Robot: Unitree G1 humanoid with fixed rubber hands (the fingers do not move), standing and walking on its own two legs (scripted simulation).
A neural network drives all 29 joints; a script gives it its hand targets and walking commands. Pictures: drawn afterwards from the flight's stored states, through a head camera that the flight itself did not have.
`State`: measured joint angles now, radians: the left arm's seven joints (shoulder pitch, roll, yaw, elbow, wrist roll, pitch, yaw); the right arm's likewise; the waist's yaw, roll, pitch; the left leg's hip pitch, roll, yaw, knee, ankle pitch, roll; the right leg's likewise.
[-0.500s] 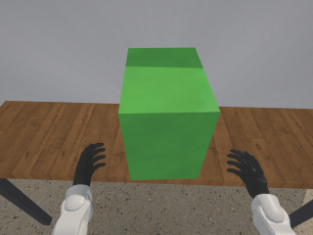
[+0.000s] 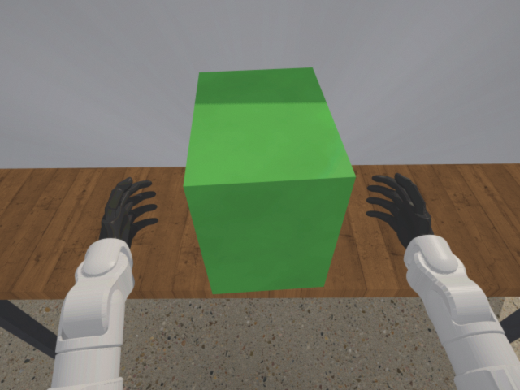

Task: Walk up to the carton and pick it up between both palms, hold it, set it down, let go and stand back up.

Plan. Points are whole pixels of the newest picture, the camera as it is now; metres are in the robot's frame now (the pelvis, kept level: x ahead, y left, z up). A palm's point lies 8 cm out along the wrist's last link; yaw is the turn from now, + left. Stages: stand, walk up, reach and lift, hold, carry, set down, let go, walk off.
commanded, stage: reach and lift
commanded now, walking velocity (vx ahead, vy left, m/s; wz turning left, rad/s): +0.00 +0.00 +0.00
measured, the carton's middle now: (262, 181) +0.47 +0.04 +0.06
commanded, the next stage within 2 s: none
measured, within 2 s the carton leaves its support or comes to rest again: neither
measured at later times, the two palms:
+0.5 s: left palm (117, 173) +0.35 +0.24 +0.17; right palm (413, 154) +0.41 -0.18 +0.18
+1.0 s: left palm (116, 125) +0.40 +0.25 +0.22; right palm (407, 107) +0.46 -0.17 +0.22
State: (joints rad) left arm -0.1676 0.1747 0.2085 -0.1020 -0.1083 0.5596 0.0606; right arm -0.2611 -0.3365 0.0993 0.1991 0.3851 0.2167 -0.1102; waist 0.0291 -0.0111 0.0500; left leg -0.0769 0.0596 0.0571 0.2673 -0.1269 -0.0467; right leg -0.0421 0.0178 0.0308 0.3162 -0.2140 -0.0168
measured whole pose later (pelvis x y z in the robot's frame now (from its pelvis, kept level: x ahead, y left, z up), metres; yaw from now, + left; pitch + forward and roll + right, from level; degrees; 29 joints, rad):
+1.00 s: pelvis +0.00 +0.00 +0.00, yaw +2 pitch +6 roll +0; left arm -0.92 0.33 0.13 0.54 -0.20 0.64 0.11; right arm -1.06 -0.46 0.12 0.92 0.50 0.38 -0.04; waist 0.06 -0.01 -0.11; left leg -0.31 0.06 0.01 0.35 -0.14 -0.05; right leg -0.23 0.03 0.00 0.34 -0.21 -0.02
